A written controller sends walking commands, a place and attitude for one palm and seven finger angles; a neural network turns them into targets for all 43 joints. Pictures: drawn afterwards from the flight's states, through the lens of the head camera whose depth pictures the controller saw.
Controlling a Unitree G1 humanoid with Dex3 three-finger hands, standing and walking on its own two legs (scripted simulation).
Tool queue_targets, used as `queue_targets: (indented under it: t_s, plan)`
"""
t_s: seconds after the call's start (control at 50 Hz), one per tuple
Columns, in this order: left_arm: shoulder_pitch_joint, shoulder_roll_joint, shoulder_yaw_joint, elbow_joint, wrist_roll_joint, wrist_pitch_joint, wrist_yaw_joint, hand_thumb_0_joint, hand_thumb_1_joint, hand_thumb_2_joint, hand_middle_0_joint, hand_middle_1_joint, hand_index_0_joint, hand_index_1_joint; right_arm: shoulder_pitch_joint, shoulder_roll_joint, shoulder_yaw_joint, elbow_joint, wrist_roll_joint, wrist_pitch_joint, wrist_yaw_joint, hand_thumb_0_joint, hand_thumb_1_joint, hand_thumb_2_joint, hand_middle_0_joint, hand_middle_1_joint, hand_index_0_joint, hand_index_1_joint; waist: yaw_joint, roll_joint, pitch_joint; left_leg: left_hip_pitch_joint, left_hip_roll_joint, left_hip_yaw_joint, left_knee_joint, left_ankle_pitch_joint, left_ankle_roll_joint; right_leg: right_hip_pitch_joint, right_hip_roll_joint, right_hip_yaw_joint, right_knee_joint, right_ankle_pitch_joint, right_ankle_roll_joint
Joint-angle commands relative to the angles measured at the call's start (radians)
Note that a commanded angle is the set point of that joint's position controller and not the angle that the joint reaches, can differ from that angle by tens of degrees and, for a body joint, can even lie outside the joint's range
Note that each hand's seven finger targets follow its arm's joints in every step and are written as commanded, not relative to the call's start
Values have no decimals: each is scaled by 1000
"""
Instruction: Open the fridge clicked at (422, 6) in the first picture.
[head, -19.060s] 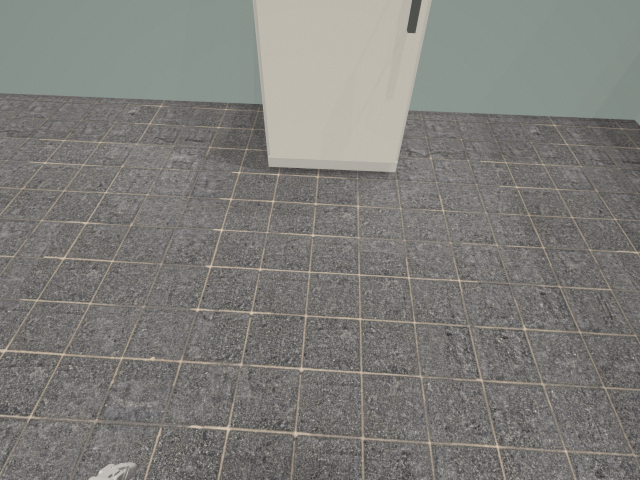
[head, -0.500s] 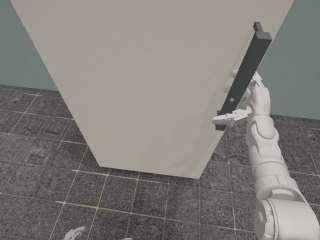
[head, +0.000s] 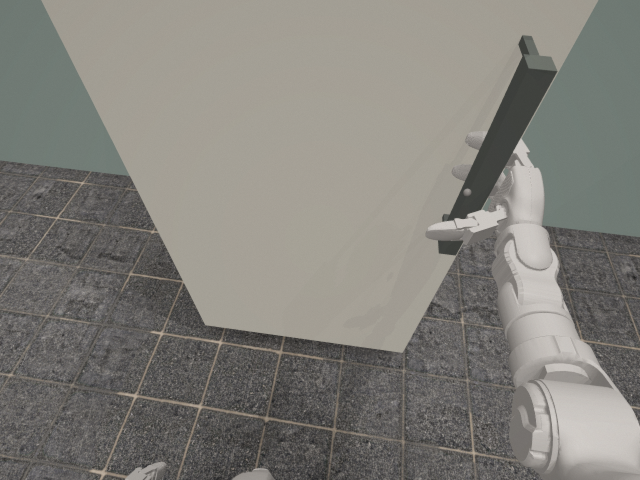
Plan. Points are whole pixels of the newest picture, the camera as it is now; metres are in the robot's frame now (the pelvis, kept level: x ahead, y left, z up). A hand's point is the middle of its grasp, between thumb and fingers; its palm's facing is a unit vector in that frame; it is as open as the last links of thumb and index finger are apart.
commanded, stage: slide the fingers in behind the handle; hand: right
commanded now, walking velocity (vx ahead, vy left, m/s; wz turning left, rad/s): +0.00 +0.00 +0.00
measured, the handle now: (479, 165) +0.51 -0.15 +0.12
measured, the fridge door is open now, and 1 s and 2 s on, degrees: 0 0 0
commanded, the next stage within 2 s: grip the handle and tug to test in 0.18 s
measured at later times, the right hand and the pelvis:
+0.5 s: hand (468, 189) +0.47 -0.13 +0.11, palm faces +0.01 +1.00 +0.01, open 12.8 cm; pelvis +0.00 -0.01 +0.00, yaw +0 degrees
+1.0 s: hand (463, 190) +0.47 -0.12 +0.11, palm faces -0.01 +1.00 +0.00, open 5.7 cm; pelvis +0.02 -0.01 +0.00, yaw +1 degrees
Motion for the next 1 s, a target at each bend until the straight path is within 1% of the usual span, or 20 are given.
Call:
queue_targets:
  t_s: [0.0, 0.18, 0.24, 0.26, 0.3, 0.34, 0.42, 0.44, 0.48, 0.5, 0.52, 0.56, 0.6, 0.72, 0.76, 0.82, 0.86, 0.88, 0.92, 0.98]
  plan:
    - [40, 132, 52, -103, 1, -39, 10, 0, 900, 900, -200, -300, -200, -300, -470, -165, -23, -239, 1, -80, 9, 0, 500, -300, 300, 1200, 300, 1200, 7, 29, -372, 282, -61, -60, -39, 281, 15, 47, 50, 71, -85, 218, -15]
    - [45, 134, 50, -100, 0, -39, 11, 0, 900, 900, -200, -300, -200, -300, -505, -119, 19, -204, -4, -70, 2, 0, 500, -300, 300, 1200, 300, 1200, 31, 41, -327, 224, -63, -53, -44, 236, 12, 48, 46, 77, -86, 189, -13]
    - [52, 139, 50, -97, 1, -37, 13, 0, 900, 900, -200, -300, -200, -300, -503, -172, -26, -174, -7, -72, -4, 0, 500, -300, 300, 1200, 300, 1200, 23, 68, -335, 237, -61, -56, -43, 221, 11, 29, 46, 80, -86, 175, -15]
    - [53, 138, 48, -97, 3, -36, 13, 0, 900, 900, -200, -300, -200, -300, -520, -174, -21, -175, -13, -74, -4, 0, 500, -300, 300, 1200, 300, 1200, 24, 46, -339, 237, -60, -57, -39, 229, 12, 30, 47, 79, -87, 182, -13]
    - [52, 132, 51, -103, 5, -40, 9, 0, 900, 900, -200, -300, -200, -300, -530, -131, 6, -214, -12, -83, -2, 0, 407, -340, 310, 1213, 310, 1213, 19, -10, -378, 222, -63, -51, -26, 259, 18, 75, 47, 82, -77, 231, -8]
    - [62, 136, 52, -99, 6, -38, 8, 0, 900, 900, -200, -300, -200, -300, -496, -164, -32, -187, -1, -82, -5, 0, 313, -380, 320, 1227, 320, 1227, 18, 60, -378, 247, -65, -50, -24, 287, 13, 54, 43, 82, -72, 253, -11]
    - [62, 142, 51, -102, 6, -30, 12, 0, 900, 900, -200, -300, -200, -300, -509, -201, -49, -182, -8, -79, 3, 0, 127, -460, 340, 1253, 340, 1253, 20, 74, -356, 265, -62, -55, -27, 278, 12, 18, 45, 77, -78, 224, -15]
    - [60, 139, 53, -105, 6, -28, 11, 0, 900, 900, -200, -300, -200, -300, -502, -211, -60, -196, -9, -81, 3, 0, 80, -480, 345, 1260, 345, 1260, 13, 39, -380, 273, -63, -62, -24, 299, 12, 29, 47, 71, -73, 243, -15]
    - [57, 134, 52, -111, 6, -28, 9, 0, 900, 900, -200, -300, -200, -300, -486, -189, -41, -229, -8, -84, 8, 0, -13, -520, 355, 1273, 355, 1273, 7, 3, -408, 267, -64, -55, -15, 323, 17, 58, 46, 74, -67, 283, -10]
    - [54, 131, 52, -110, 4, -29, 8, 0, 900, 900, -200, -300, -200, -300, -499, -148, -4, -235, -5, -82, 11, 0, -60, -540, 360, 1280, 360, 1280, 22, 2, -388, 248, -67, -52, -20, 316, 15, 65, 43, 75, -67, 281, -8]
    - [63, 134, 55, -109, 5, -30, 8, 0, 900, 900, -200, -300, -200, -300, -498, -134, 3, -223, -1, -79, 12, 0, -107, -560, 365, 1287, 365, 1287, 30, 38, -375, 236, -69, -46, -23, 308, 14, 68, 39, 82, -66, 287, -11]
    - [65, 136, 55, -103, 3, -29, 6, 0, 900, 900, -200, -300, -200, -300, -506, -139, 0, -227, 2, -72, 12, 0, -200, -600, 375, 1300, 375, 1300, 29, 5, -378, 227, -68, -47, -23, 298, 14, 72, 41, 82, -68, 277, -6]
    - [69, 139, 57, -102, 4, -26, 6, 0, 900, 900, -200, -300, -200, -300, -477, -155, -23, -201, 2, -60, 7, 0, -293, -640, 385, 1313, 385, 1313, 22, 42, -371, 235, -69, -43, -23, 300, 15, 59, 39, 83, -70, 277, -7]
    - [76, 143, 56, -104, 10, -18, 9, 0, 900, 900, -200, -300, -200, -300, -481, -220, -68, -204, -9, -67, -1, 0, -573, -760, 415, 1353, 415, 1353, 15, 54, -383, 272, -66, -53, -20, 318, 14, 33, 43, 77, -66, 277, -13]
    - [68, 134, 55, -110, 9, -19, 6, 0, 900, 900, -200, -300, -200, -300, -479, -188, -47, -234, -6, -74, 4, 0, -667, -800, 425, 1367, 425, 1367, 12, 7, -402, 267, -67, -53, -13, 351, 15, 57, 43, 73, -61, 315, -11]
    - [76, 136, 62, -113, 10, -18, 3, 0, 900, 900, -200, -300, -200, -300, -438, -185, -46, -273, -1, -78, 9, 0, -807, -860, 440, 1387, 440, 1387, 8, 30, -436, 285, -70, -49, -6, 396, 16, 84, 36, 77, -52, 393, -10]
    - [65, 131, 61, -118, 6, -18, 0, 0, 900, 900, -200, -300, -200, -300, -410, -153, -28, -285, 7, -68, 13, 0, -900, -900, 450, 1400, 450, 1400, 3, 9, -419, 278, -70, -47, -11, 395, 15, 87, 35, 74, -56, 395, -6]
    - [65, 135, 61, -113, 4, -15, 1, 0, 900, 900, -200, -300, -200, -300, -415, -174, -47, -276, 11, -58, 9, 0, -900, -900, 450, 1400, 450, 1400, 9, 41, -399, 281, -71, -47, -18, 386, 12, 69, 36, 72, -58, 364, -8]
    - [59, 136, 61, -118, 6, -10, 6, 0, 900, 900, -200, -300, -200, -300, -433, -194, -58, -300, 4, -52, -3, 0, -900, -900, 450, 1400, 450, 1400, 5, 29, -390, 290, -69, -48, -21, 365, 14, 62, 39, 72, -69, 340, -10]
    - [53, 130, 57, -115, 6, -10, 6, 0, 900, 900, -200, -300, -200, -300, -436, -180, -48, -302, -2, -42, -18, 0, -900, -900, 450, 1400, 450, 1400, 9, 36, -380, 291, -68, -49, -26, 363, 12, 59, 40, 71, -75, 322, -10]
